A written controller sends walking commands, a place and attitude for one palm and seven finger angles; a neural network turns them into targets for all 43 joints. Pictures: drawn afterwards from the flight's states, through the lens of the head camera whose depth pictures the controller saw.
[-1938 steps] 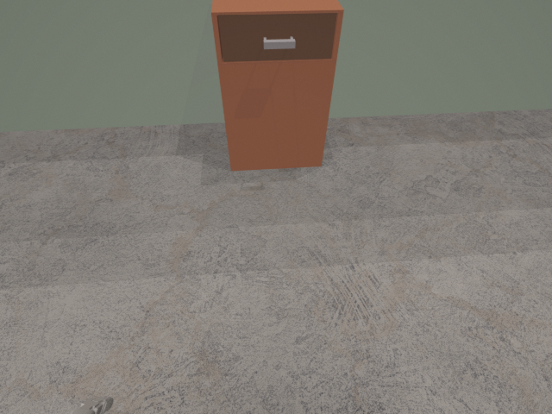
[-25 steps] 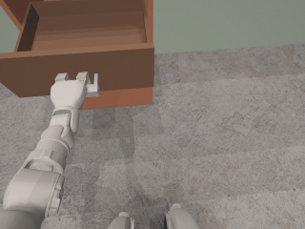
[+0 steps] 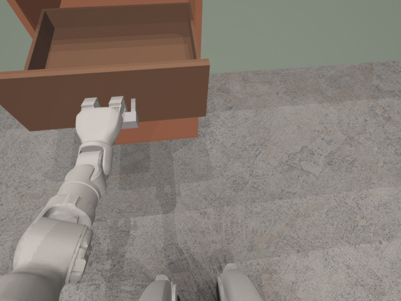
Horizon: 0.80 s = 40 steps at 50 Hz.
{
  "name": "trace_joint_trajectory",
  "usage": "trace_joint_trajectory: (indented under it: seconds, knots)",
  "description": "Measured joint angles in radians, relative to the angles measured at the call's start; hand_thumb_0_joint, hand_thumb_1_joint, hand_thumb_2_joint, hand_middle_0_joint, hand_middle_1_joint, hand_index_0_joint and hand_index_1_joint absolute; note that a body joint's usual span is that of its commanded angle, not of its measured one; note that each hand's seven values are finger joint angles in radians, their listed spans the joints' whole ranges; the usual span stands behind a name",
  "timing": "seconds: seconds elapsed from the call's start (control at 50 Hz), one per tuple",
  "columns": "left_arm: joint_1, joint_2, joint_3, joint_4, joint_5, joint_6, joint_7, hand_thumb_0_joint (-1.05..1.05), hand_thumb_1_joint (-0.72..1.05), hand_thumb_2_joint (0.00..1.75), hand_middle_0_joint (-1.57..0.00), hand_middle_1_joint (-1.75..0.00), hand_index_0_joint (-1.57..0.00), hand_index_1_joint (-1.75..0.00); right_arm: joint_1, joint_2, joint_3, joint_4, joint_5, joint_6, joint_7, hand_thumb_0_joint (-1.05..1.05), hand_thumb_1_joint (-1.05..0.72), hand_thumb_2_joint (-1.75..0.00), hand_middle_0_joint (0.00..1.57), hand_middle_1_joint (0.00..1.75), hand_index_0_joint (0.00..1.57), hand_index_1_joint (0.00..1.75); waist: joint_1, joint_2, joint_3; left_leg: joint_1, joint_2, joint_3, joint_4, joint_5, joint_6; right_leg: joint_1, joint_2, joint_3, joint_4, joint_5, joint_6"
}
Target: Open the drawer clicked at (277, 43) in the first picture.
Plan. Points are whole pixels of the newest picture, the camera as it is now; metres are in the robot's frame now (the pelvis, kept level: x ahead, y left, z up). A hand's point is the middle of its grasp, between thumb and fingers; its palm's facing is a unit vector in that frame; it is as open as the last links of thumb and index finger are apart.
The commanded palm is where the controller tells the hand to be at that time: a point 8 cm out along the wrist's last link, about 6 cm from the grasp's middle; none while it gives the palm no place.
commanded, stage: pull the drawer open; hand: left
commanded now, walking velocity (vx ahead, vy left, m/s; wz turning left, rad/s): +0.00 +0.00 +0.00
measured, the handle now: (109, 113) +0.52 +0.18 +0.00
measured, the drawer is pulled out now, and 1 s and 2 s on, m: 0.30 0.27 0.28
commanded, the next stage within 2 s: none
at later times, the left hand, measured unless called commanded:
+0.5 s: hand (109, 137) +0.47 +0.18 -0.02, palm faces -0.02 -0.03 -1.00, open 6.3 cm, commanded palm +0.44 +0.18 +0.04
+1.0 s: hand (109, 129) +0.49 +0.18 -0.02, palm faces -0.05 -0.01 -1.00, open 6.3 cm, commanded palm +0.47 +0.19 +0.04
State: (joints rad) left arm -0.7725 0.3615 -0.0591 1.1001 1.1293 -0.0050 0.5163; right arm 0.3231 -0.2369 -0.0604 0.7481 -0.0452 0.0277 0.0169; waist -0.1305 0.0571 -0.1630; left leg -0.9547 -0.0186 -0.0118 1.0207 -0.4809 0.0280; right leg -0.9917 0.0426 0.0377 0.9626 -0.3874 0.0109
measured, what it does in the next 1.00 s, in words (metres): stands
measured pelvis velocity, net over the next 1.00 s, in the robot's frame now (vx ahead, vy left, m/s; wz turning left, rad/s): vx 0.03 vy -0.03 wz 0.02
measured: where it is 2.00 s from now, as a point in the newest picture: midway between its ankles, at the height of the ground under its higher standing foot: outside the picture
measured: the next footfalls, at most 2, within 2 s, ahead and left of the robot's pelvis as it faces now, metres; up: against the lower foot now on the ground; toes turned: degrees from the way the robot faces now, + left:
none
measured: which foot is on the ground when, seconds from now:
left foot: down 0.00-1.00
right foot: down 0.00-1.00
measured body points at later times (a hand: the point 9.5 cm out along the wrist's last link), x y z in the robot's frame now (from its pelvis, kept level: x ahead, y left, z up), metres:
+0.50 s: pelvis +0.06 +0.00 +0.02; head +0.17 -0.01 +0.45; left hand +0.46 +0.18 +0.03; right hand +0.14 -0.27 -0.12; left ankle -0.01 +0.10 -0.67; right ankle +0.03 -0.13 -0.67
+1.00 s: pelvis +0.03 -0.03 +0.01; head +0.16 -0.04 +0.44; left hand +0.49 +0.18 +0.03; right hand +0.06 -0.30 -0.13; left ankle -0.01 +0.10 -0.67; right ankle +0.03 -0.13 -0.67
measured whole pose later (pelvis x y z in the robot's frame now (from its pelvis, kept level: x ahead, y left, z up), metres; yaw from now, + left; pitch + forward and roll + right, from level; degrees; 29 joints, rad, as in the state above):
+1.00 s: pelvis +0.03 -0.03 +0.01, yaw +1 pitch +25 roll +0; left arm -0.70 0.38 -0.03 1.02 1.13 -0.04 0.49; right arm 0.31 -0.24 -0.08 0.76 -0.04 0.05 0.00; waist -0.10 0.06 -0.17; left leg -0.89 0.01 -0.01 0.96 -0.50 0.00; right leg -0.94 0.05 0.01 0.94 -0.43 -0.03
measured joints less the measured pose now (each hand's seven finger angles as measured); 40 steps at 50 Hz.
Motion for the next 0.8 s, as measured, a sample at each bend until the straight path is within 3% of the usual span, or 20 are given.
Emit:
trace_joint_trajectory:
  seconds: [0.14, 0.26, 0.36, 0.46, 0.52, 0.64, 0.8]
  knots:
    - [0.07, -0.002, -0.005, -0.085, -0.026, 0.017, -0.015, 0.02, 0.69, 0.77, -0.32, -1.35, -0.37, -1.35, 0.005, 0.007, -0.003, -0.015, 0.012, 0.012, 0.006, 0.01, -0.9, -0.9, 0.2, 0.3, 0.21, 0.3, 0.012, 0.0, 0.006, 0.04, 0.009, 0.017, -0.03, -0.003, 0.003, 0.031, 0.009, 0.018, -0.027, 0.003, 0.002]
    - [0.247, -0.029, -0.008, -0.297, -0.057, 0.052, -0.031, 0.03, 0.68, 0.72, -0.27, -1.35, -0.36, -1.34, 0.003, 0.008, -0.009, -0.043, 0.026, 0.03, 0.016, 0.01, -0.9, -0.9, 0.2, 0.3, 0.21, 0.3, 0.033, 0.005, 0.001, 0.111, 0.018, 0.032, -0.086, -0.01, 0.005, 0.095, 0.017, 0.034, -0.077, -0.002, 0.002]
    - [0.361, -0.05, -0.035, -0.434, -0.049, 0.105, -0.036, 0.03, 0.69, 0.73, -0.24, -1.34, -0.28, -1.24, -0.031, 0.009, -0.005, -0.062, 0.032, 0.037, 0.019, 0.01, -0.9, -0.9, 0.2, 0.3, 0.21, 0.3, 0.042, -0.002, 0.005, 0.165, 0.02, 0.031, -0.119, -0.006, 0.0, 0.152, 0.016, 0.029, -0.114, -0.01, -0.003]
    - [0.3, -0.076, -0.078, -0.35, 0.0, 0.084, 0.001, 0.01, 0.68, 0.77, -0.27, -1.34, -0.3, -1.28, -0.065, 0.002, -0.01, -0.043, 0.015, 0.026, -0.005, 0.01, -0.9, -0.9, 0.2, 0.3, 0.21, 0.3, 0.073, -0.008, -0.004, 0.166, 0.01, 0.005, -0.105, -0.013, -0.006, 0.168, -0.001, -0.008, -0.104, -0.035, -0.012]
    - [0.229, -0.081, -0.087, -0.271, 0.004, 0.06, -0.001, 0.01, 0.66, 0.79, -0.3, -1.34, -0.32, -1.29, -0.091, 0.001, -0.016, -0.031, 0.008, 0.025, -0.013, 0.0, -0.9, -0.9, 0.2, 0.3, 0.21, 0.3, 0.082, -0.011, -0.009, 0.152, 0.005, -0.005, -0.088, -0.018, -0.01, 0.159, -0.009, -0.026, -0.086, -0.052, -0.015]
    - [0.161, -0.066, -0.06, -0.182, -0.006, 0.037, -0.035, 0.01, 0.64, 0.78, -0.31, -1.34, -0.33, -1.31, -0.108, 0.014, -0.013, -0.05, 0.007, 0.028, -0.014, 0.0, -0.9, -0.9, 0.2, 0.3, 0.21, 0.3, 0.078, -0.017, -0.016, 0.135, 0.006, 0.006, -0.075, 0.01, -0.011, 0.149, -0.012, -0.022, -0.08, -0.055, -0.023]
    - [0.124, -0.026, 0.0, -0.135, 0.005, -0.023, -0.029, 0.01, 0.64, 0.8, -0.31, -1.34, -0.34, -1.31, -0.064, 0.017, -0.01, -0.033, -0.001, 0.023, -0.011, 0.0, -0.9, -0.9, 0.2, 0.3, 0.21, 0.3, 0.064, -0.009, -0.023, 0.095, 0.016, 0.006, -0.058, -0.008, -0.015, 0.095, -0.002, -0.027, -0.042, -0.064, -0.035]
